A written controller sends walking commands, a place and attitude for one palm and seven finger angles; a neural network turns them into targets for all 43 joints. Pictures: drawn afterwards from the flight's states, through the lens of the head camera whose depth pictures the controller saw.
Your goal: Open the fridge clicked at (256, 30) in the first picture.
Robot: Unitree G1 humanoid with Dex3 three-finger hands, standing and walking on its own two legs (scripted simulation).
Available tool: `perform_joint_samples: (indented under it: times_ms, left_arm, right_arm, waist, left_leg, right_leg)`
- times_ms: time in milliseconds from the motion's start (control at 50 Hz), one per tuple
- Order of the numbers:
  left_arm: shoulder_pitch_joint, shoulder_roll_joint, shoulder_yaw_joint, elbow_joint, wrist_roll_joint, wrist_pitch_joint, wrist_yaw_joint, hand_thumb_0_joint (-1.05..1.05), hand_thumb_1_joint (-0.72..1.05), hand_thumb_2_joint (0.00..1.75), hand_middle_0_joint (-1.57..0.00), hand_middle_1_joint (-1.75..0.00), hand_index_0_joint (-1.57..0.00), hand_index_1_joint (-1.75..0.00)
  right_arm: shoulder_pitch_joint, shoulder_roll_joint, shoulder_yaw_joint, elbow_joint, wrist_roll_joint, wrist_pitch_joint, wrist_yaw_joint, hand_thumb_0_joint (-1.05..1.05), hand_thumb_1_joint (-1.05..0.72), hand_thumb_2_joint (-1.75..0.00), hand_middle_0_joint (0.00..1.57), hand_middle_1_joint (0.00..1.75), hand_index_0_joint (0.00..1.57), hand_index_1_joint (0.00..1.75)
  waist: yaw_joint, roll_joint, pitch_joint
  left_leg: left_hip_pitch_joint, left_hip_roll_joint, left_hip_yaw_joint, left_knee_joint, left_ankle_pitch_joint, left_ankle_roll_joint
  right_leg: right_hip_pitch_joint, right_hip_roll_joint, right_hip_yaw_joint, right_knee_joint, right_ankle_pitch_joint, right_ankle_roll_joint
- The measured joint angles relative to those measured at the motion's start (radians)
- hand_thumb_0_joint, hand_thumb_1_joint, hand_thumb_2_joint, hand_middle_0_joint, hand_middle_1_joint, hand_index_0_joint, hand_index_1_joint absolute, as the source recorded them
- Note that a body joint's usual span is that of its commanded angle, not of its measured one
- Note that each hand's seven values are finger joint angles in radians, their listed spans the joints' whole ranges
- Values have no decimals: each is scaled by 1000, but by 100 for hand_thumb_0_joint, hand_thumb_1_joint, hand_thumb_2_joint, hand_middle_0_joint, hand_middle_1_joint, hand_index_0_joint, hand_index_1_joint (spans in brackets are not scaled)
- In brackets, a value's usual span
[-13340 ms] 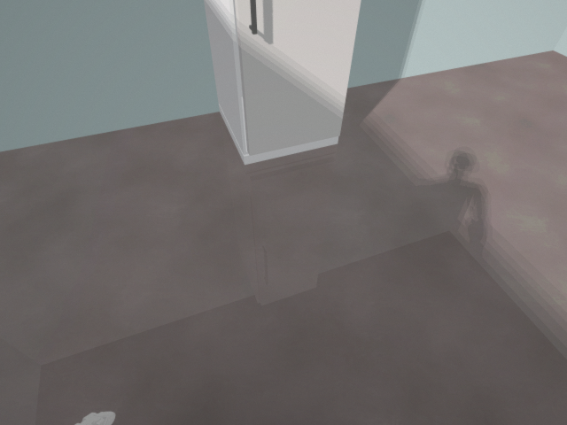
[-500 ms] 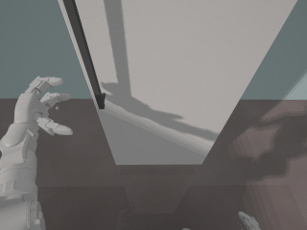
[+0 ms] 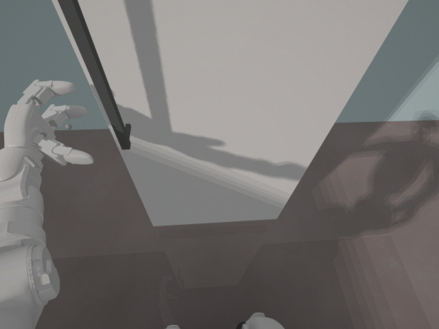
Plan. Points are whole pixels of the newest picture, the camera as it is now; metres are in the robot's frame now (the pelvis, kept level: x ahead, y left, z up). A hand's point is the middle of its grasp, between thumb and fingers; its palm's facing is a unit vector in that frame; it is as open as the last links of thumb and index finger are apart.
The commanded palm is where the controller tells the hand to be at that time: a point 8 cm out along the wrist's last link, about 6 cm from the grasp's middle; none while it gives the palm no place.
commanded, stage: move the hooked fingers beside the handle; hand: left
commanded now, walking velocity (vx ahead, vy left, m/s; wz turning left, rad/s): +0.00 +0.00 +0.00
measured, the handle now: (93, 49) +0.51 +0.20 +0.21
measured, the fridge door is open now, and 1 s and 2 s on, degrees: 0 0 0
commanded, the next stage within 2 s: feel for the door with the fingertips in 0.82 s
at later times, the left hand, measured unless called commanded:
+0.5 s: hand (68, 127) +0.44 +0.26 +0.11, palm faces +0.04 -1.00 +0.00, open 14.0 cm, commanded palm +0.41 +0.30 +0.10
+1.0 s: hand (59, 132) +0.42 +0.27 +0.11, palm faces +0.05 -1.00 +0.01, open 14.0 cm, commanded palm +0.40 +0.31 +0.10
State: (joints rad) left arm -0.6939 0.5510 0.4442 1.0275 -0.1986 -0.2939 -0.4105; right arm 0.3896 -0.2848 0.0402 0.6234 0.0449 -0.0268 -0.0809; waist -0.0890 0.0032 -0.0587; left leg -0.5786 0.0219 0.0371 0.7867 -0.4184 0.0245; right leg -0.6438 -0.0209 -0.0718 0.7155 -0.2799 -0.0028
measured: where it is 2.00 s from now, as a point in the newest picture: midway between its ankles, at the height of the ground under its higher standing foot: outside the picture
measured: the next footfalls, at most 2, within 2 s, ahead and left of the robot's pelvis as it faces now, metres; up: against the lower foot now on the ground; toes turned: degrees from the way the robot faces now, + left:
none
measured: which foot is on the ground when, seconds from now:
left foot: down 0.00-1.00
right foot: down 0.00-1.00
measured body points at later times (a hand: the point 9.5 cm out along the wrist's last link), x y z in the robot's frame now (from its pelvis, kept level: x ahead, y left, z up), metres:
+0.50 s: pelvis +0.01 +0.01 +0.00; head +0.08 +0.02 +0.44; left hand +0.43 +0.31 +0.11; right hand +0.06 -0.26 -0.11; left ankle -0.02 +0.10 -0.71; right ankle +0.04 -0.12 -0.71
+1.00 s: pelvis +0.00 +0.00 +0.00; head +0.07 +0.02 +0.44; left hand +0.41 +0.32 +0.11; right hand +0.06 -0.27 -0.11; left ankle -0.02 +0.10 -0.71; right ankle +0.04 -0.12 -0.71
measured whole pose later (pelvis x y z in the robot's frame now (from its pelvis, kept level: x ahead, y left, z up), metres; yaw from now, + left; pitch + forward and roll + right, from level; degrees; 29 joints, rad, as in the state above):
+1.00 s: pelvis +0.00 +0.00 +0.00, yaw +0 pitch +12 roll -2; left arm -0.66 0.55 0.43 1.00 -0.23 -0.29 -0.43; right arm 0.38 -0.28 0.04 0.59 0.05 0.00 -0.07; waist -0.07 0.00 -0.07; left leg -0.59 0.02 0.03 0.81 -0.43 0.03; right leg -0.64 -0.02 -0.08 0.72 -0.28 0.00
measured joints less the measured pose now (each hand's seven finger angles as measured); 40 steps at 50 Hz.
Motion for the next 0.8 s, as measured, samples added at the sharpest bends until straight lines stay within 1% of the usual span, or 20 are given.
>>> perform_joint_samples:
  times_ms: [60, 180, 260, 360, 500, 580, 660, 720, 800]
  left_arm:
    - [-18, 5, -2, 10, 7, -5, 2, -1, -50, 30, -30, -120, -30, -120]
    - [-17, -6, -4, 5, 4, -4, 7, -1, -50, 30, -30, -120, -30, -120]
    - [0, -10, 9, -3, 14, -1, 19, -1, -50, 30, -30, -120, -30, -120]
    - [30, -12, 22, -37, 9, -10, 21, -2, -50, 30, -30, -120, -30, -120]
    - [44, -35, -25, -70, -14, 7, 13, -1, -50, 30, -30, -120, -30, -120]
    - [37, -51, -45, -68, -8, 16, 29, -1, -50, 30, -30, -120, -30, -120]
    - [30, -65, -51, -70, 4, 8, 49, -1, -50, 30, -30, -120, -30, -120]
    - [19, -63, -35, -56, 11, 2, 53, -1, -50, 30, -30, -120, -30, -120]
    - [28, -36, -3, -46, 14, -1, 41, -2, -50, 30, -30, -120, -30, -120]
  right_arm:
    - [3, 0, -2, 1, -2, 8, 2, 0, -91, -90, 20, 30, 20, 30]
    - [9, 2, -3, -10, -4, 25, 10, 0, -91, -90, 20, 30, 20, 30]
    - [6, 6, -2, -24, -5, 32, 14, 0, -91, -90, 20, 30, 20, 30]
    - [1, 12, -2, -33, -4, 35, 16, 0, -91, -90, 20, 30, 20, 30]
    - [-4, 12, -3, -29, 0, 34, 16, 0, -91, -90, 20, 30, 20, 30]
    - [-18, 12, -1, -30, 0, 33, 17, 0, -91, -90, 20, 30, 20, 30]
    - [-31, 13, 0, -33, -3, 29, 19, 0, -91, -90, 20, 30, 20, 30]
    - [-40, 15, 5, -32, -4, 29, 19, 0, -91, -90, 20, 30, 20, 30]
    - [-38, 16, 7, -41, -4, 32, 19, 0, -91, -90, 20, 30, 20, 30]
  waist:
    - [-5, 1, -2]
    - [-7, 1, -10]
    - [-11, 1, -12]
    - [-7, 1, -15]
    - [13, 7, -21]
    - [17, 5, -20]
    - [15, 2, -18]
    - [11, -2, -17]
    - [2, -4, -18]
  left_leg:
    - [-12, 0, -1, 6, -2, 1]
    - [-19, 1, 6, 7, -5, 3]
    - [-19, 3, 11, 9, -9, 4]
    - [-13, 6, 11, 9, -12, 4]
    - [-1, 0, 1, 6, -12, 6]
    - [-1, -4, -3, 8, -11, 6]
    - [-3, -5, -5, 14, -11, 5]
    - [-3, -3, -4, 16, -12, 4]
    - [0, 3, 1, 14, -12, 2]
  right_leg:
    - [-10, 0, 0, 2, 0, 1]
    - [-20, 2, 7, 4, 0, 3]
    - [-22, 4, 11, 5, -1, 5]
    - [-16, 7, 12, 1, -2, 5]
    - [4, 1, 2, -5, -5, 7]
    - [5, -3, -2, 1, -8, 7]
    - [2, -5, -3, 7, -10, 6]
    - [0, -3, -2, 11, -10, 5]
    - [1, 4, 3, 8, -7, 2]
